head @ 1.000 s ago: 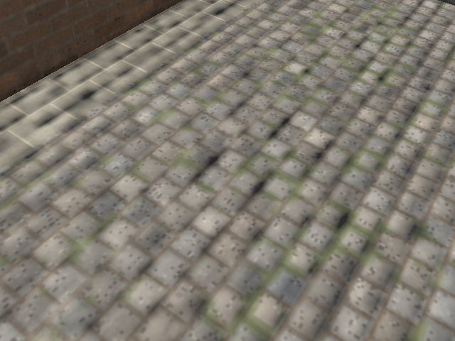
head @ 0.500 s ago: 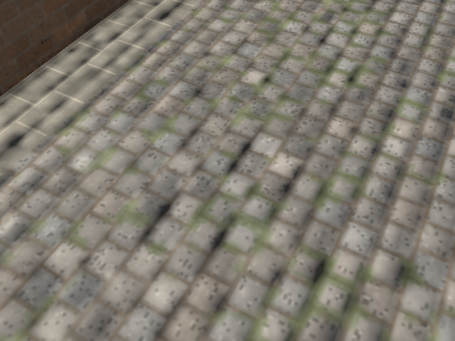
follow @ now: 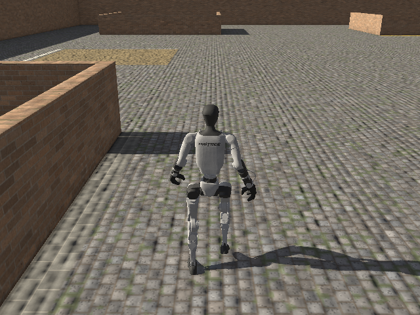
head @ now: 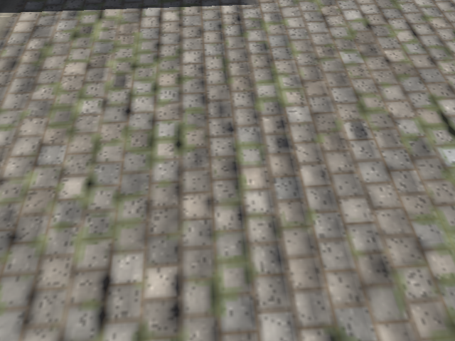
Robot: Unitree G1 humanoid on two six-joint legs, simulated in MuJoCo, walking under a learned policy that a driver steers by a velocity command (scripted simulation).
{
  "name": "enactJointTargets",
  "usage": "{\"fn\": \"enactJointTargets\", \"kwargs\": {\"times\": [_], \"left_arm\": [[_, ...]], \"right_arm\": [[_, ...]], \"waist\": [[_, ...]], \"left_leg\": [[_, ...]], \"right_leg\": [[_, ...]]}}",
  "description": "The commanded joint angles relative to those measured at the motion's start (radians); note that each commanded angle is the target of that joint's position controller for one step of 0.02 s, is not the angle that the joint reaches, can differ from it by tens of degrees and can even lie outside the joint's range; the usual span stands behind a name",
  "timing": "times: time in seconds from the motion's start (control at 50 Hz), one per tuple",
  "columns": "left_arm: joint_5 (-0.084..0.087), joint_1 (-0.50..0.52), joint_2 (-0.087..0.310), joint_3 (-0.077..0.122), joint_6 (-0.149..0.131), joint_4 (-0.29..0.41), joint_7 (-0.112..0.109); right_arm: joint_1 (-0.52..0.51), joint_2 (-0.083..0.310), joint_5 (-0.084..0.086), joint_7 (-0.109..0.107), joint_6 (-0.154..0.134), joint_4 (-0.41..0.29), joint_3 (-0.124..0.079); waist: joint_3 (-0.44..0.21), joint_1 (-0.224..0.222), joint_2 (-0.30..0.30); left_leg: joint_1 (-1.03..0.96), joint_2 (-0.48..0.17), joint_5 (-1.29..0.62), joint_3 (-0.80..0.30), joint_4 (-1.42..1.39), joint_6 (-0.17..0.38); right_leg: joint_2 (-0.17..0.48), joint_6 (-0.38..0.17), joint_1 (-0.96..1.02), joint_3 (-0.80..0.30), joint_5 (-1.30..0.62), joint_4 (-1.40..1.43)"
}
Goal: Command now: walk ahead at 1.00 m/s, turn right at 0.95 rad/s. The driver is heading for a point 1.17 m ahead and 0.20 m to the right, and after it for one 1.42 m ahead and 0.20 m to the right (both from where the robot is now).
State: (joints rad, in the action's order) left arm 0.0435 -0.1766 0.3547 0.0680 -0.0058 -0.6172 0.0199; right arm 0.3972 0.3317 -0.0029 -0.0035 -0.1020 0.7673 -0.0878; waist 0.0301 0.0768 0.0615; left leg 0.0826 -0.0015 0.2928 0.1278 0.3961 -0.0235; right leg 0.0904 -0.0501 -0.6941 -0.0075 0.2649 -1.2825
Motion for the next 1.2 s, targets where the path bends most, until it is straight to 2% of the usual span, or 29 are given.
{"fn": "enactJointTargets", "kwargs": {"times": [0.02, 0.12, 0.16, 0.22, 0.24, 0.26, 0.28, 0.3, 0.32, 0.34, 0.4, 0.48, 0.52, 0.6, 0.64, 0.68, 0.7, 0.72, 0.74, 0.76, 0.78, 0.8, 0.86, 0.94, 1.06, 1.12, 1.14, 1.16, 1.2], "left_arm": [[-0.007, 0.006, -0.031, -0.019, -0.001, 0.081, 0.017], [-0.011, 0.188, -0.014, -0.022, -0.025, 0.109, 0.060], [-0.003, 0.186, 0.029, -0.003, -0.033, 0.113, 0.065], [0.012, -0.215, 0.165, 0.072, -0.006, 0.027, 0.051], [0.015, -0.417, 0.212, 0.102, 0.008, -0.045, 0.031], [0.008, -0.355, 0.267, 0.099, 0.014, -0.045, 0.023], [-0.030, -0.267, 0.237, 0.072, -0.023, 0.028, 0.028], [-0.027, -0.289, 0.158, 0.065, -0.045, 0.033, 0.029], [-0.033, -0.257, 0.147, 0.059, -0.068, 0.014, 0.033], [-0.035, -0.190, 0.117, 0.049, -0.084, 0.016, 0.037], [-0.032, -0.093, 0.073, 0.034, -0.088, 0.021, 0.012], [-0.015, -0.143, 0.046, 0.023, -0.077, -0.026, -0.031], [-0.016, -0.199, 0.044, 0.023, -0.072, -0.058, -0.034], [-0.004, -0.277, 0.037, 0.023, -0.070, -0.122, -0.034], [-0.016, -0.284, 0.058, 0.032, -0.054, -0.145, -0.039], [-0.061, -0.208, 0.108, 0.039, -0.044, -0.134, -0.023], [-0.084, -0.149, 0.055, 0.018, -0.047, -0.100, -0.021], [-0.023, -0.377, -0.097, -0.023, -0.070, -0.102, -0.010], [0.003, -0.314, -0.022, -0.030, -0.079, -0.117, -0.011], [-0.001, -0.141, 0.037, -0.019, -0.093, -0.076, -0.006], [-0.028, -0.002, 0.030, -0.028, -0.113, -0.041, -0.005], [-0.042, 0.051, 0.008, -0.029, -0.130, -0.016, -0.002], [-0.050, 0.024, -0.024, -0.033, -0.136, -0.020, 0.001], [-0.058, 0.192, -0.043, -0.052, -0.150, 0.042, 0.012], [-0.027, 0.276, 0.026, -0.015, -0.149, 0.069, 0.001], [-0.018, -0.049, 0.107, 0.039, -0.148, 0.022, -0.024], [-0.039, -0.253, 0.178, 0.055, -0.132, -0.005, -0.034], [-0.052, -0.252, 0.222, 0.057, -0.119, -0.031, -0.014], [-0.056, -0.132, 0.045, 0.021, -0.098, -0.015, -0.023]], "right_arm": [[-0.151, 0.069, -0.006, -0.004, -0.024, -0.074, -0.003], [-0.084, 0.150, -0.006, -0.011, -0.018, -0.037, -0.018], [-0.057, 0.205, -0.006, -0.011, -0.004, -0.028, -0.027], [-0.117, 0.268, 0.011, -0.015, 0.028, -0.063, -0.045], [-0.153, 0.214, 0.019, -0.015, 0.016, -0.075, -0.031], [-0.113, 0.012, -0.015, -0.004, -0.023, -0.116, 0.028], [-0.025, 0.020, 0.026, 0.006, -0.073, -0.194, 0.050], [-0.197, 0.125, 0.048, 0.004, -0.094, -0.210, 0.033], [-0.247, 0.111, 0.058, -0.001, -0.096, -0.229, 0.032], [-0.241, 0.090, 0.027, -0.012, -0.085, -0.199, 0.036], [-0.185, 0.097, -0.001, -0.008, -0.041, -0.177, 0.022], [-0.405, 0.004, -0.029, 0.000, -0.035, -0.248, 0.052], [-0.471, -0.030, -0.021, 0.016, -0.044, -0.266, 0.060], [-0.548, 0.032, 0.022, 0.027, -0.052, -0.299, 0.033], [-0.486, 0.072, 0.026, 0.028, -0.054, -0.294, 0.010], [-0.189, 0.144, 0.046, 0.008, -0.041, -0.244, -0.031], [0.086, 0.165, 0.036, -0.002, -0.026, -0.193, -0.029], [0.148, 0.249, 0.011, 0.025, -0.027, -0.120, -0.044], [0.167, 0.124, 0.015, 0.036, -0.032, -0.111, -0.018], [0.084, 0.063, 0.013, 0.030, -0.022, -0.116, -0.005], [0.057, 0.071, 0.003, 0.033, -0.014, -0.120, -0.005], [0.026, 0.080, -0.002, 0.040, -0.015, -0.116, -0.006], [-0.004, 0.022, 0.013, 0.042, -0.016, -0.099, 0.014], [0.006, 0.074, 0.041, 0.009, -0.009, -0.084, -0.003], [0.082, 0.073, 0.061, -0.009, 0.016, -0.059, -0.011], [0.041, 0.068, 0.028, -0.001, 0.035, -0.083, -0.006], [0.080, -0.032, 0.008, -0.007, 0.035, -0.111, 0.020], [0.199, -0.073, 0.065, -0.014, 0.028, -0.152, 0.049], [0.009, 0.046, 0.054, -0.026, 0.048, -0.144, 0.022]], "waist": [[0.095, -0.087, -0.122], [0.163, -0.037, -0.036], [0.105, -0.068, -0.097], [-0.120, -0.306, -0.209], [-0.167, -0.384, -0.104], [-0.125, -0.230, 0.286], [-0.388, -0.142, 0.267], [-0.283, -0.214, 0.050], [-0.112, -0.151, -0.076], [-0.057, -0.099, -0.185], [0.024, -0.015, -0.104], [0.100, -0.103, -0.072], [0.077, -0.167, -0.044], [0.087, -0.208, 0.013], [0.057, -0.162, 0.043], [-0.140, 0.027, 0.082], [-0.313, 0.144, 0.042], [-0.479, 0.002, -0.518], [-0.397, 0.046, -0.487], [-0.208, 0.056, -0.302], [-0.113, 0.054, -0.084], [-0.046, 0.012, -0.042], [-0.020, -0.073, -0.105], [0.081, -0.058, -0.102], [0.071, -0.039, -0.145], [-0.171, -0.231, -0.145], [-0.356, -0.256, 0.051], [-0.467, -0.160, 0.449], [-0.157, -0.186, 0.135]], "left_leg": [[0.030, -0.277, -0.185, -0.149, -0.248, 0.144], [-0.032, -0.223, -0.397, 0.083, -0.296, 0.089], [-0.115, -0.222, -0.948, 0.122, -0.194, 0.071], [-0.062, -0.258, -1.449, 0.106, 0.356, 0.084], [0.198, -0.166, -0.940, 0.093, 0.736, 0.047], [0.540, 0.062, 0.264, 0.016, 1.199, 0.009], [0.760, 0.078, 0.277, -0.263, 1.298, 0.033], [0.768, 0.019, 0.156, -0.298, 1.183, 0.068], [0.768, -0.005, 0.094, -0.282, 1.065, 0.074], [0.674, -0.053, 0.050, -0.294, 0.976, 0.067], [0.534, -0.092, 0.016, -0.296, 0.787, 0.003], [0.437, -0.062, -0.305, -0.185, 0.395, -0.051], [0.296, -0.029, -0.526, -0.139, 0.246, -0.046], [0.371, -0.035, -0.502, -0.184, 0.093, -0.014], [0.369, -0.019, -0.382, -0.166, 0.086, 0.018], [0.080, 0.008, -0.262, -0.095, 0.152, 0.085], [-0.295, -0.099, -0.131, -0.221, 0.278, 0.131], [-0.607, -0.329, 0.326, -0.852, 0.043, 0.346], [-0.584, -0.323, 0.530, -1.086, -0.139, 0.312], [-0.456, -0.292, 0.432, -0.949, -0.138, 0.283], [-0.293, -0.236, 0.237, -0.834, -0.141, 0.266], [-0.185, -0.198, 0.105, -0.772, -0.148, 0.279], [-0.058, -0.120, -0.030, -0.651, -0.194, 0.299], [0.172, -0.118, -0.031, -0.589, -0.253, 0.295], [0.229, -0.104, -0.067, -0.559, -0.187, 0.195], [0.272, -0.029, -0.377, -0.477, 0.312, 0.112], [0.487, 0.066, -0.062, -0.381, 0.679, 0.067], [0.704, 0.067, 0.276, -0.303, 0.968, 0.043], [0.798, -0.041, 0.167, -0.251, 1.050, 0.018]], "right_leg": [[0.083, 0.016, -0.145, -0.089, -0.139, 0.063], [0.016, -0.036, -0.017, 0.076, -0.362, 0.429], [-0.083, -0.073, 0.130, 0.179, -0.319, 0.487], [-0.178, -0.153, 0.610, 0.189, -0.131, 0.474], [-0.137, -0.201, 0.946, 0.056, -0.181, 0.578], [-0.032, -0.287, 1.074, -0.269, -0.239, 0.625], [0.166, -0.464, 1.202, -0.863, 0.326, 0.903], [0.164, -0.376, 1.081, -0.911, 0.452, 1.049], [0.149, -0.343, 0.895, -0.856, 0.397, 1.085], [0.107, -0.307, 0.737, -0.759, 0.276, 1.065], [-0.004, -0.302, 0.468, -0.548, 0.076, 1.075], [-0.113, -0.241, 0.288, -0.313, -0.134, 1.069], [-0.112, -0.198, 0.234, -0.280, -0.087, 1.079], [-0.024, -0.177, 0.499, -0.348, -0.112, 1.013], [0.027, -0.159, 0.656, -0.353, -0.426, 0.929], [0.013, -0.117, 0.691, -0.290, -0.914, 0.616], [-0.018, -0.097, 0.462, -0.262, -0.792, 0.264], [-0.222, -0.013, 0.102, -0.192, 0.072, -0.163], [-0.174, -0.031, -0.040, -0.182, 0.189, -0.194], [-0.113, -0.052, -0.105, -0.155, 0.133, -0.169], [-0.095, -0.060, -0.064, -0.132, 0.094, -0.095], [-0.081, -0.053, -0.050, -0.133, 0.083, -0.006], [-0.046, -0.017, 0.043, -0.135, 0.061, 0.210], [-0.057, 0.051, 0.132, -0.094, -0.109, 0.536], [-0.103, 0.084, 0.458, -0.105, -0.324, 0.766], [-0.030, 0.013, 0.852, -0.127, -0.127, 0.730], [0.188, -0.069, 1.164, -0.431, 0.094, 0.749], [0.392, -0.196, 1.250, -0.933, 0.192, 0.933], [0.306, -0.157, 0.990, -0.592, -0.184, 0.923]]}}
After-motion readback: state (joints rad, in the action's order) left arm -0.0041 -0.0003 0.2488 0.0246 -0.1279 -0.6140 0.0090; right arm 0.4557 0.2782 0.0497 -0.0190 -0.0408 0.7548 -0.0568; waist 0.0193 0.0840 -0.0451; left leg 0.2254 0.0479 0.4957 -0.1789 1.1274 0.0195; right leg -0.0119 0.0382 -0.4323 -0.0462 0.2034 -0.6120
